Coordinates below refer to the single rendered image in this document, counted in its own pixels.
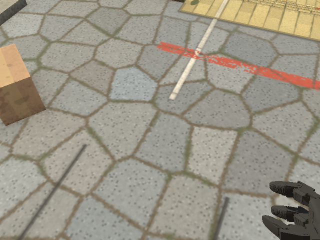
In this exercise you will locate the stairs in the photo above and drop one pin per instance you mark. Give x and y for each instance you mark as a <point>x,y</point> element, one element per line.
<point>289,5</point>

